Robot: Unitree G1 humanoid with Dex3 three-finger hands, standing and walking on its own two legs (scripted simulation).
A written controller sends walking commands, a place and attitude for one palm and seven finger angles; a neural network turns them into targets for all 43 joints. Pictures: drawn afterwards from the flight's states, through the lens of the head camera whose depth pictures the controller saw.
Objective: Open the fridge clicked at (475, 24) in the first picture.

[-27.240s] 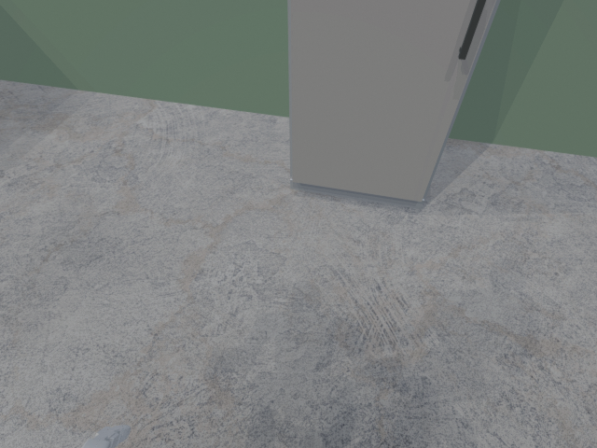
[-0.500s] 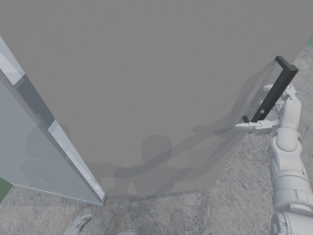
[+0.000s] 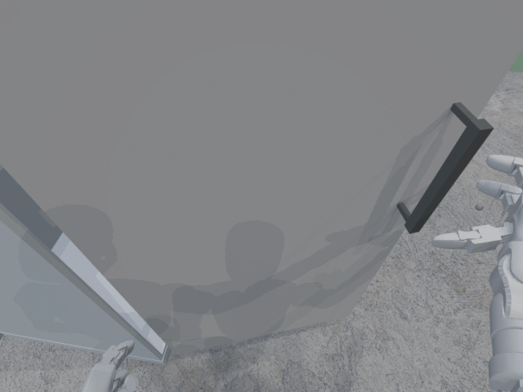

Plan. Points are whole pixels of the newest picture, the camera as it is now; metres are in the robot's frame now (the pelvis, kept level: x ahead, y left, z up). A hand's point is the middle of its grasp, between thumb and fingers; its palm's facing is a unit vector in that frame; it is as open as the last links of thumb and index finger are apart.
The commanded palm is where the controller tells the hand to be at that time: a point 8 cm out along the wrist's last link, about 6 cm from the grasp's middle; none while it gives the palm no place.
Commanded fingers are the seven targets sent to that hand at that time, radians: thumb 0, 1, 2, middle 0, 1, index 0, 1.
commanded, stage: slip the hand off the handle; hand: right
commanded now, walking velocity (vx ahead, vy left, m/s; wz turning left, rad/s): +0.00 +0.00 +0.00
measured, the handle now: (433, 176) +0.42 -0.23 +0.12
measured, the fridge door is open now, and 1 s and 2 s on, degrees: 69 69 69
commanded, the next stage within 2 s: draw the hand back to the body in 0.98 s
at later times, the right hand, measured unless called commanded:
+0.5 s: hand (498, 222) +0.35 -0.32 +0.10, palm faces +0.36 +0.91 -0.21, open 14.7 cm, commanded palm +0.30 -0.35 +0.11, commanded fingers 0.00 0.55 -0.20 0.25 1.15 0.25 1.15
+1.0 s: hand out of the picture +0.26 -0.32 +0.10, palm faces +0.41 +0.89 -0.22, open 14.7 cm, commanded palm +0.22 -0.35 +0.11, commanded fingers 0.00 0.55 -0.20 0.25 1.15 0.25 1.15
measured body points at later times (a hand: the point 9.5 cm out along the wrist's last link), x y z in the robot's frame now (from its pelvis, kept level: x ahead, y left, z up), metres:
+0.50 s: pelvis +0.00 -0.01 +0.00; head +0.04 -0.01 +0.45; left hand +0.10 +0.25 -0.11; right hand +0.33 -0.36 +0.11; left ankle +0.01 +0.11 -0.72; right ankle +0.00 -0.11 -0.72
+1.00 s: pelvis -0.01 -0.01 +0.00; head +0.00 -0.01 +0.45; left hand +0.18 +0.22 -0.08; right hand +0.24 -0.36 +0.11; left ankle +0.01 +0.11 -0.72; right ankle +0.00 -0.11 -0.72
